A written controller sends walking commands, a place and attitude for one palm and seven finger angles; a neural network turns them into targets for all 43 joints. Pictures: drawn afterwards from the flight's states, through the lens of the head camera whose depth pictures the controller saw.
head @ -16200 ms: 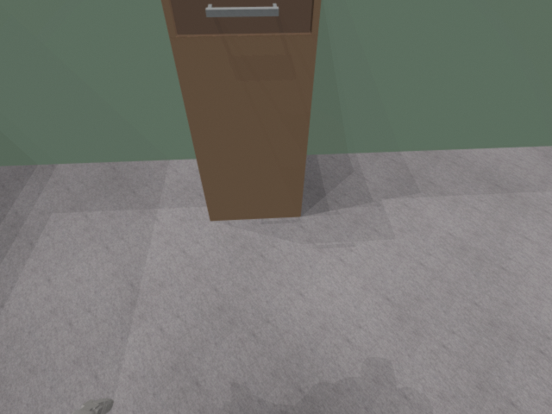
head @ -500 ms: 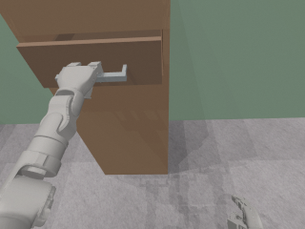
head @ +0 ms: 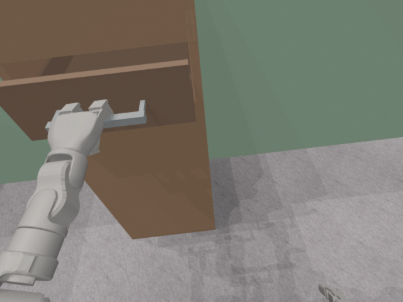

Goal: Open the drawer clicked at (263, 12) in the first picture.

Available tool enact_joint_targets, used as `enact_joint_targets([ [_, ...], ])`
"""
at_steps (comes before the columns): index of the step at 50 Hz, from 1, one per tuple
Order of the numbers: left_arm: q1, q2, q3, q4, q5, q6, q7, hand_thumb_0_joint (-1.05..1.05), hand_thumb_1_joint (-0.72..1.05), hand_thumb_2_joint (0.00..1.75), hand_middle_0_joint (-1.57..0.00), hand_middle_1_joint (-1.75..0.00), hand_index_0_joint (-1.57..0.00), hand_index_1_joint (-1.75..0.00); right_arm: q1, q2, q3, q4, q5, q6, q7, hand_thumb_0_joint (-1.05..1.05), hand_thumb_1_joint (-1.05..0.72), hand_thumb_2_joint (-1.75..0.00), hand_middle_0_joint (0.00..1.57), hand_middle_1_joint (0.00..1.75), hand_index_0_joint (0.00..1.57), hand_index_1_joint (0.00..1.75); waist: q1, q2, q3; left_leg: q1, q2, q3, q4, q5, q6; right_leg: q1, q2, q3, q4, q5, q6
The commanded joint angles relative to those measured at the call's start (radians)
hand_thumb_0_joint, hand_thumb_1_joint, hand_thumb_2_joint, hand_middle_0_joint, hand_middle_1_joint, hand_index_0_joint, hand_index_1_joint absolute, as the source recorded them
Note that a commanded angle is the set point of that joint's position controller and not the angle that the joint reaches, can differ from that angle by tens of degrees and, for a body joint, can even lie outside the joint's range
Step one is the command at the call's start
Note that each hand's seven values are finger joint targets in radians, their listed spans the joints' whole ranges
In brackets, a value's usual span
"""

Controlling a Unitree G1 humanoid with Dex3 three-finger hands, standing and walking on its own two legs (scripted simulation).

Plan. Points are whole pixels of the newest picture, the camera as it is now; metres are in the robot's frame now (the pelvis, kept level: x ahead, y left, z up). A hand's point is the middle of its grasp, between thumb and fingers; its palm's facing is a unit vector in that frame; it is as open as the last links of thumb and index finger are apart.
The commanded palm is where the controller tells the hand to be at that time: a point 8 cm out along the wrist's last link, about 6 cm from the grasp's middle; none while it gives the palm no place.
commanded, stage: pull the drawer open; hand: left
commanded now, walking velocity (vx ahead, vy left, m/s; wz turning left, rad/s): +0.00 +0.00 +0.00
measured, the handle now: (98, 116) +0.44 +0.22 +0.16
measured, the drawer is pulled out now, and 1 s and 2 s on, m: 0.08 0.19 0.22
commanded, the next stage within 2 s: none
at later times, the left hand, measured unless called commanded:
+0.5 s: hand (87, 158) +0.35 +0.23 +0.13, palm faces +0.04 -0.04 -1.00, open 5.4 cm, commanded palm +0.31 +0.23 +0.19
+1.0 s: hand (79, 195) +0.27 +0.22 +0.13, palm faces +0.12 -0.12 -0.99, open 5.6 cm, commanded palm +0.25 +0.22 +0.19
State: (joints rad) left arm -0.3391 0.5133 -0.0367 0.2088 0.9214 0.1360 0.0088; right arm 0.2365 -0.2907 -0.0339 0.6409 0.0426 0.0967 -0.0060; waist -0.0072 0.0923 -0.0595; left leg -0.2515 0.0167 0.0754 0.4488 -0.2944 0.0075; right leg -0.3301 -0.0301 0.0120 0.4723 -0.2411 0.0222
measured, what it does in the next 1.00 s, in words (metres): stands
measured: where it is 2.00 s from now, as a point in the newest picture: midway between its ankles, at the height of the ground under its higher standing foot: outside the picture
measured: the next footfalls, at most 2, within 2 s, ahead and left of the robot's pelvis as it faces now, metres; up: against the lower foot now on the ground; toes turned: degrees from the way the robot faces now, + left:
none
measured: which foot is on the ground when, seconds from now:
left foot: down 0.00-1.00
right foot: down 0.00-1.00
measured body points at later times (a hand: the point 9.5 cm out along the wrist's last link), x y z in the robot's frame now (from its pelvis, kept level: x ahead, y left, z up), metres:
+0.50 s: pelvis +0.00 -0.01 +0.00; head +0.01 -0.05 +0.45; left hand +0.34 +0.23 +0.19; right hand +0.23 -0.21 -0.10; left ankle -0.05 +0.11 -0.74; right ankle -0.01 -0.14 -0.74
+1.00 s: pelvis +0.01 +0.00 +0.00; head +0.02 -0.05 +0.45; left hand +0.26 +0.22 +0.18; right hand +0.23 -0.21 -0.10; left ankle -0.05 +0.11 -0.74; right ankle -0.01 -0.14 -0.74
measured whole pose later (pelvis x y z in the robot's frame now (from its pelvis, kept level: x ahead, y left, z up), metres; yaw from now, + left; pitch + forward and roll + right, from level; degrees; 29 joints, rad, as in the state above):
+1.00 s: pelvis +0.01 +0.00 +0.00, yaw +2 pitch +2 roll +0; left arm 0.14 0.46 -0.07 -0.34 0.89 0.22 0.01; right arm 0.08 -0.27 0.00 0.62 0.02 0.10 0.05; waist 0.07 0.12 -0.05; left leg -0.16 0.01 0.05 0.43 -0.30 0.00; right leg -0.23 -0.04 -0.02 0.46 -0.26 0.02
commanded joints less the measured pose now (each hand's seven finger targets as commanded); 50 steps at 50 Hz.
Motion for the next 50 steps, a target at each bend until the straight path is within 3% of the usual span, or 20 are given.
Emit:
enact_joint_targets([
  [1,-0.107,0.202,0.127,-0.306,-0.037,0.023,0.025,0.0,0.9,0.9,-0.4,-1.35,-0.4,-1.35,-0.205,-0.097,-0.019,-0.183,0.007,-0.062,0.006,0.0,-0.9,-0.9,0.2,0.3,0.2,0.3,0.093,-0.098,-0.318,0.082,-0.023,-0.029,-0.006,0.589,0.022,0.274,0.047,-0.055,0.011,0.427,-0.04],
  [3,-0.079,0.182,0.113,-0.37,-0.037,0.038,0.022,0.0,0.9,0.9,-0.4,-1.35,-0.4,-1.35,-0.223,-0.09,-0.012,-0.187,0.007,-0.061,0.008,0.0,-0.9,-0.9,0.2,0.3,0.2,0.3,0.098,-0.079,-0.318,0.101,-0.025,-0.033,-0.01,0.62,0.02,0.277,0.049,-0.058,0.009,0.434,-0.041],
  [5,-0.038,0.215,0.147,-0.431,-0.039,0.048,0.021,0.0,0.9,0.9,-0.4,-1.35,-0.4,-1.35,-0.237,-0.095,-0.011,-0.183,0.002,-0.056,0.013,0.0,-0.9,-0.9,0.2,0.3,0.2,0.3,0.102,-0.067,-0.334,0.119,-0.025,-0.032,-0.007,0.648,0.016,0.301,0.047,-0.055,0.006,0.457,-0.044],
  [7,-0.32,0.185,0.072,-0.253,-0.011,0.062,0.025,0.0,0.9,0.9,-0.4,-1.35,-0.4,-1.35,-0.223,-0.1,0.004,-0.127,0.006,-0.052,-0.007,0.0,-0.9,-0.9,0.2,0.3,0.2,0.3,0.032,-0.122,-0.21,0.073,-0.029,-0.032,-0.013,0.491,0.011,0.188,0.056,-0.067,-0.012,0.365,-0.045],
  [8,-0.319,0.185,0.072,-0.187,-0.001,0.063,0.024,0.0,0.9,0.9,-0.4,-1.35,-0.4,-1.35,-0.215,-0.094,0.004,-0.122,0.006,-0.051,-0.018,0.0,-0.9,-0.9,0.2,0.3,0.2,0.3,0.042,-0.135,-0.195,0.064,-0.035,-0.032,-0.02,0.442,0.013,0.185,0.057,-0.067,-0.018,0.327,-0.047],
  [11,-0.404,0.209,0.059,-0.201,0.034,0.061,0.019,0.0,0.9,0.9,-0.4,-1.35,-0.4,-1.35,-0.231,-0.084,0.009,-0.12,0.002,-0.046,-0.033,0.0,-0.9,-0.9,0.2,0.3,0.2,0.3,0.057,-0.065,-0.299,0.109,-0.046,-0.029,-0.01,0.478,0.011,0.231,0.046,-0.054,-0.01,0.357,-0.054],
  [12,-0.42,0.157,0.012,-0.196,0.031,0.064,0.012,0.0,0.9,0.9,-0.4,-1.35,-0.4,-1.35,-0.233,-0.075,0.012,-0.123,0.001,-0.045,-0.033,0.0,-0.9,-0.9,0.2,0.3,0.2,0.3,0.052,-0.069,-0.302,0.117,-0.048,-0.033,-0.004,0.507,0.011,0.23,0.045,-0.06,-0.005,0.378,-0.054],
  [13,-0.425,0.154,0.01,-0.176,0.028,0.064,0.004,0.0,0.9,0.9,-0.4,-1.35,-0.4,-1.35,-0.234,-0.074,0.012,-0.117,0.0,-0.04,-0.035,0.0,-0.9,-0.9,0.2,0.3,0.2,0.3,0.046,-0.08,-0.29,0.12,-0.045,-0.034,-0.004,0.5,0.009,0.223,0.046,-0.061,-0.008,0.38,-0.052],
  [21,-0.456,0.195,0.033,-0.086,0.019,0.011,-0.045,0.0,0.9,0.9,-0.4,-1.35,-0.4,-1.35,-0.24,-0.07,0.03,-0.126,-0.008,-0.03,-0.055,0.0,-0.9,-0.9,0.2,0.3,0.2,0.3,0.053,-0.118,-0.252,0.066,-0.051,-0.03,-0.014,0.411,0.014,0.253,0.03,-0.056,-0.021,0.367,-0.047],
  [24,-0.356,0.171,0.036,-0.18,0.006,-0.017,-0.046,0.0,0.9,0.9,-0.4,-1.35,-0.4,-1.35,-0.252,-0.062,0.023,-0.157,-0.011,-0.029,-0.045,0.0,-0.9,-0.9,0.2,0.3,0.2,0.3,0.078,-0.07,-0.283,0.084,-0.051,-0.032,-0.015,0.45,0.013,0.273,0.033,-0.056,-0.011,0.38,-0.051],
  [29,-0.165,0.141,0.051,-0.322,-0.021,-0.028,-0.031,0.0,0.9,0.9,-0.4,-1.35,-0.4,-1.35,-0.26,-0.063,0.014,-0.193,-0.014,-0.038,-0.016,0.0,-0.9,-0.9,0.2,0.3,0.2,0.3,0.102,-0.065,-0.304,0.091,-0.042,-0.036,-0.023,0.494,0.014,0.301,0.036,-0.056,-0.005,0.396,-0.049],
  [30,-0.103,0.181,0.099,-0.336,-0.03,-0.027,-0.026,0.0,0.9,0.9,-0.4,-1.35,-0.4,-1.35,-0.261,-0.071,0.011,-0.198,-0.014,-0.04,-0.011,0.0,-0.9,-0.9,0.2,0.3,0.2,0.3,0.112,-0.094,-0.311,0.083,-0.04,-0.036,-0.025,0.488,0.013,0.326,0.037,-0.056,-0.006,0.392,-0.049],
  [32,-0.039,0.144,0.078,-0.409,-0.035,-0.02,-0.018,0.0,0.9,0.9,-0.4,-1.35,-0.4,-1.35,-0.276,-0.067,0.011,-0.207,-0.011,-0.043,-0.001,0.0,-0.9,-0.9,0.2,0.3,0.2,0.3,0.112,-0.087,-0.288,0.077,-0.039,-0.033,-0.03,0.5,0.016,0.318,0.037,-0.056,-0.003,0.408,-0.046],
  [35,0.086,0.158,0.108,-0.525,-0.044,-0.003,0.003,0.0,0.9,0.9,-0.4,-1.35,-0.4,-1.35,-0.285,-0.073,0.002,-0.214,-0.012,-0.05,0.014,0.0,-0.9,-0.9,0.2,0.3,0.2,0.3,0.122,-0.073,-0.32,0.109,-0.034,-0.033,-0.02,0.575,0.015,0.336,0.038,-0.056,0.003,0.439,-0.044],
  [38,0.181,0.117,0.089,-0.593,-0.046,0.023,0.018,0.0,0.9,0.9,-0.4,-1.35,-0.4,-1.35,-0.294,-0.068,0.005,-0.212,-0.008,-0.056,0.026,0.0,-0.9,-0.9,0.2,0.3,0.2,0.3,0.12,-0.078,-0.281,0.107,-0.029,-0.035,-0.023,0.598,0.015,0.309,0.042,-0.065,0.005,0.435,-0.042],
  [40,0.216,0.156,0.125,-0.642,-0.049,0.036,0.027,0.0,0.9,0.9,-0.4,-1.35,-0.4,-1.35,-0.301,-0.077,0.001,-0.205,-0.008,-0.057,0.031,0.0,-0.9,-0.9,0.2,0.3,0.2,0.3,0.119,-0.08,-0.279,0.115,-0.025,-0.036,-0.02,0.606,0.013,0.315,0.044,-0.062,0.004,0.437,-0.043],
  [41,0.233,0.111,0.086,-0.677,-0.043,0.041,0.03,0.0,0.9,0.9,-0.4,-1.35,-0.4,-1.35,-0.308,-0.066,0.006,-0.209,-0.008,-0.061,0.035,0.0,-0.9,-0.9,0.2,0.3,0.2,0.3,0.119,-0.063,-0.281,0.121,-0.025,-0.038,-0.02,0.619,0.014,0.306,0.041,-0.065,0.008,0.435,-0.042],
  [45,0.338,0.119,0.1,-0.766,-0.045,0.063,0.037,0.0,0.9,0.9,-0.4,-1.35,-0.4,-1.35,-0.322,-0.066,0.006,-0.203,-0.01,-0.052,0.047,0.0,-0.9,-0.9,0.2,0.3,0.2,0.3,0.119,-0.061,-0.264,0.139,-0.019,-0.034,-0.014,0.64,0.011,0.307,0.044,-0.067,0.004,0.449,-0.042],
  [48,0.442,0.067,0.067,-0.846,-0.036,0.067,0.04,0.0,0.9,0.9,-0.4,-1.35,-0.4,-1.35,-0.331,-0.051,0.013,-0.21,-0.015,-0.047,0.061,0.0,-0.9,-0.9,0.2,0.3,0.2,0.3,0.126,-0.062,-0.262,0.153,-0.016,-0.039,-0.006,0.689,0.012,0.301,0.044,-0.074,0.014,0.472,-0.039],
  [50,0.116,0.132,0.072,-0.716,-0.013,0.079,0.052,0.0,0.9,0.9,-0.4,-1.35,-0.4,-1.35,-0.327,-0.066,0.024,-0.159,-0.014,-0.039,0.039,0.0,-0.9,-0.9,0.2,0.3,0.2,0.3,0.065,-0.079,-0.177,0.125,-0.02,-0.039,-0.007,0.549,0.002,0.22,0.054,-0.068,-0.006,0.386,-0.046],
])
